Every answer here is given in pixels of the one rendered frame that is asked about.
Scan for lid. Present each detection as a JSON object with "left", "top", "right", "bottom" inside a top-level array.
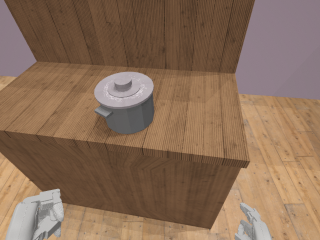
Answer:
[{"left": 94, "top": 71, "right": 154, "bottom": 109}]

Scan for right robot hand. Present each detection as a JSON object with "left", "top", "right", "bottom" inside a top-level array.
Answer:
[{"left": 234, "top": 202, "right": 273, "bottom": 240}]

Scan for knob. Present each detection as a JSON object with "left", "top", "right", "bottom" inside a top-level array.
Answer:
[{"left": 114, "top": 75, "right": 132, "bottom": 90}]

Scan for pot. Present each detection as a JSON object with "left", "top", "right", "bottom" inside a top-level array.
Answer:
[{"left": 94, "top": 80, "right": 155, "bottom": 134}]

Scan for left robot hand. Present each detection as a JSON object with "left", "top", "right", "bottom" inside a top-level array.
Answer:
[{"left": 5, "top": 189, "right": 64, "bottom": 240}]

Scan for table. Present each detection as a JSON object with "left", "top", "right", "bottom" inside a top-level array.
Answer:
[{"left": 0, "top": 0, "right": 255, "bottom": 229}]

